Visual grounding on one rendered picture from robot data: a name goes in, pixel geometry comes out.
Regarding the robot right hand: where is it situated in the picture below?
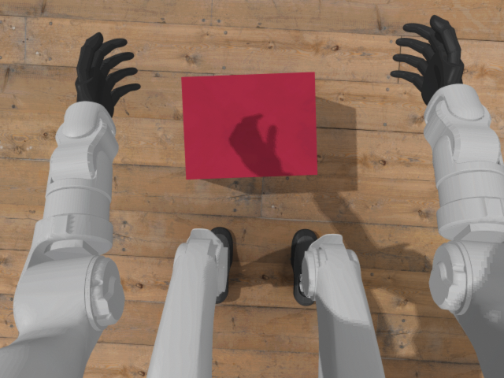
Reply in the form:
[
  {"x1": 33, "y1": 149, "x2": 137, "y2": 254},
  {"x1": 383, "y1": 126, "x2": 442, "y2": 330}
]
[{"x1": 390, "y1": 15, "x2": 464, "y2": 106}]

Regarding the right robot shin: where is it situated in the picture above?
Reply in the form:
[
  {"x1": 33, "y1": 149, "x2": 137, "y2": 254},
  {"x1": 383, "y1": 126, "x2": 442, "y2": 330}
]
[{"x1": 299, "y1": 234, "x2": 361, "y2": 298}]

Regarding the robot right forearm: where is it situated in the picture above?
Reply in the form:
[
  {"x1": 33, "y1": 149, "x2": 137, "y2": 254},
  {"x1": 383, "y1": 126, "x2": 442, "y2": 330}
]
[{"x1": 424, "y1": 83, "x2": 504, "y2": 243}]

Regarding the robot left hand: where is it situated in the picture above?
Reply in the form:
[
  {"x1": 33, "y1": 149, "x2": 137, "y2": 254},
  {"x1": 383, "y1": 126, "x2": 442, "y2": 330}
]
[{"x1": 75, "y1": 32, "x2": 141, "y2": 117}]

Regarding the robot left upper arm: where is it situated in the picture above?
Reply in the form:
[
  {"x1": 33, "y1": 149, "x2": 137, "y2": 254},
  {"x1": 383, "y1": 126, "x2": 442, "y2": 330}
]
[{"x1": 0, "y1": 255, "x2": 125, "y2": 378}]

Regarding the robot right upper arm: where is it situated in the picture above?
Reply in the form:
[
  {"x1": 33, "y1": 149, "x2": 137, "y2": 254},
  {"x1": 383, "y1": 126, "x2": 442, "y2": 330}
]
[{"x1": 429, "y1": 239, "x2": 504, "y2": 378}]

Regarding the carton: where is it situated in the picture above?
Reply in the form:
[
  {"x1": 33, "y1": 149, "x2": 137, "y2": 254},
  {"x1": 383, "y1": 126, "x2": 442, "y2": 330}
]
[{"x1": 181, "y1": 72, "x2": 317, "y2": 180}]

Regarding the robot right thigh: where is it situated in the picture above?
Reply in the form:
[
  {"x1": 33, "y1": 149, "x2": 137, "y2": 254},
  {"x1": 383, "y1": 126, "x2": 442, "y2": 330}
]
[{"x1": 303, "y1": 244, "x2": 385, "y2": 378}]

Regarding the robot left forearm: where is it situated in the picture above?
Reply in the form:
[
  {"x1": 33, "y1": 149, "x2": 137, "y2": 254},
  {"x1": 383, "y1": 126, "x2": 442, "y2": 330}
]
[{"x1": 13, "y1": 102, "x2": 119, "y2": 331}]

